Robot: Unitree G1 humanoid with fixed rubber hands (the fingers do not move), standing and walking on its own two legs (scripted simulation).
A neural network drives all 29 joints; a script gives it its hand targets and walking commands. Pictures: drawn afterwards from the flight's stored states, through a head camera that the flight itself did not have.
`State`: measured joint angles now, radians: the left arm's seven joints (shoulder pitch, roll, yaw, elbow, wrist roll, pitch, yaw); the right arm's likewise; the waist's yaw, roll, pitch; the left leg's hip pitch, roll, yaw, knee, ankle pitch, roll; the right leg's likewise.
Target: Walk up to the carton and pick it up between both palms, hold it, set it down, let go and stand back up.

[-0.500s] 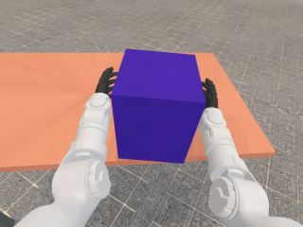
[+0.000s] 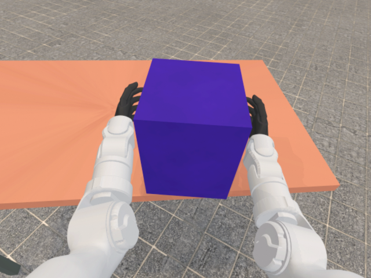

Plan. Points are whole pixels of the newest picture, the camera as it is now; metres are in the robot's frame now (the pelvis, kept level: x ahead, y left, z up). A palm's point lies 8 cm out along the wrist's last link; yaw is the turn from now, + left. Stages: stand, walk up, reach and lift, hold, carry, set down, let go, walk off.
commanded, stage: set down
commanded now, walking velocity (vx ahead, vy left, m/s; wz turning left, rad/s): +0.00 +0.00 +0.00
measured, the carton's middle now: (190, 131) +0.42 -0.02 +0.09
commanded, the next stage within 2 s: none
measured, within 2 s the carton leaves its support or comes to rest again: neither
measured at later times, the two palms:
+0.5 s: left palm (127, 121) +0.43 +0.13 +0.12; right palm (255, 135) +0.39 -0.16 +0.11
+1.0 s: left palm (114, 110) +0.44 +0.15 +0.15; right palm (282, 118) +0.40 -0.22 +0.15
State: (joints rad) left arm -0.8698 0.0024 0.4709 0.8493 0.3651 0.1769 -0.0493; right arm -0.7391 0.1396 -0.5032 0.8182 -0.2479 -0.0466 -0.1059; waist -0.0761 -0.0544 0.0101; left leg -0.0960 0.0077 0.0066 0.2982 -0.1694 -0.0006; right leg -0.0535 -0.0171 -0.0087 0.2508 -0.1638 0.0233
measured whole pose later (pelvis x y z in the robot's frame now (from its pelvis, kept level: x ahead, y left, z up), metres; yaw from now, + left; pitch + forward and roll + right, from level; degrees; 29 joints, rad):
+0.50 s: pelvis +0.00 +0.00 +0.00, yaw -1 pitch +1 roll -1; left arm -0.88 0.05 0.39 0.91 0.27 0.14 0.01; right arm -0.78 0.09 -0.43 0.91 -0.20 -0.05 -0.12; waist -0.07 -0.05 0.01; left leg -0.17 0.02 0.04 0.34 -0.18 0.00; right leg -0.13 -0.01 -0.01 0.28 -0.17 0.02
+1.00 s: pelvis -0.02 -0.01 -0.01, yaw -2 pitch +8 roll -1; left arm -0.99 0.31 0.04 1.06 -0.20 0.21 0.06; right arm -0.92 -0.22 0.00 0.96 0.37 0.16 -0.21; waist -0.07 -0.02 -0.12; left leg -0.36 0.05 0.03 0.40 -0.17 -0.02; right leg -0.31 0.02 -0.01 0.32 -0.14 0.00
